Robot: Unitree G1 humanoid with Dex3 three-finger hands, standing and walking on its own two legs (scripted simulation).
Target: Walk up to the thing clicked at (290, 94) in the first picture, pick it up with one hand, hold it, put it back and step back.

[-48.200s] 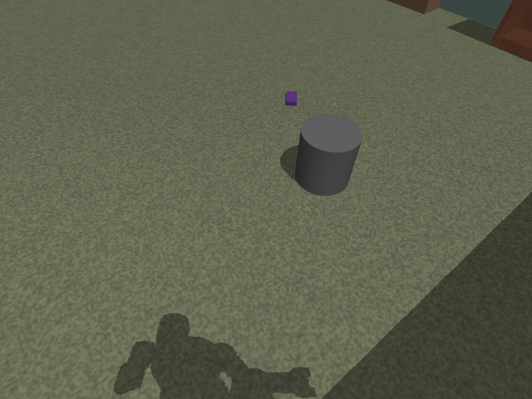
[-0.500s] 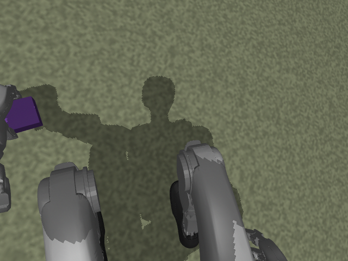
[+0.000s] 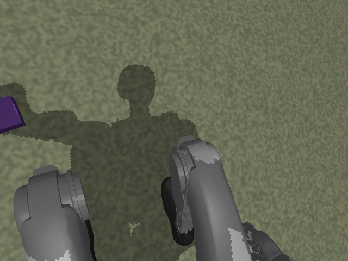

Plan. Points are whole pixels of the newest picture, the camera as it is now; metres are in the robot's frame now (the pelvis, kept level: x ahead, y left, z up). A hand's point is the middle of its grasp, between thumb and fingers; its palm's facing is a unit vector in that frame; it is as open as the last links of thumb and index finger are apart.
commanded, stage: rest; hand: left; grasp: from above
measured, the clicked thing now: out of the picture +0.43 +0.32 -0.26
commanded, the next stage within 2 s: open in 1.02 s
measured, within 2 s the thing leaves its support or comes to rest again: rests again in 0.32 s
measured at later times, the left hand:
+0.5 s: hand out of the picture +0.43 +0.32 -0.25, palm faces -0.43 -0.18 -0.88, open 9.8 cm
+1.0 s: hand out of the picture +0.43 +0.32 -0.25, palm faces -0.44 -0.18 -0.88, open 9.8 cm
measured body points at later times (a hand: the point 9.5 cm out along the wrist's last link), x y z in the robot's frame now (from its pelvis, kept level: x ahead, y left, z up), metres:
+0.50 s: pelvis +0.00 +0.01 -0.01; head +0.27 +0.12 +0.33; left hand +0.45 +0.32 -0.20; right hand +0.05 -0.27 -0.08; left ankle +0.06 +0.13 -0.27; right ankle +0.10 -0.14 -0.27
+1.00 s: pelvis -0.01 +0.01 -0.01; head +0.26 +0.12 +0.33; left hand +0.45 +0.32 -0.20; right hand +0.03 -0.25 -0.07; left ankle +0.06 +0.13 -0.27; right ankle +0.10 -0.14 -0.27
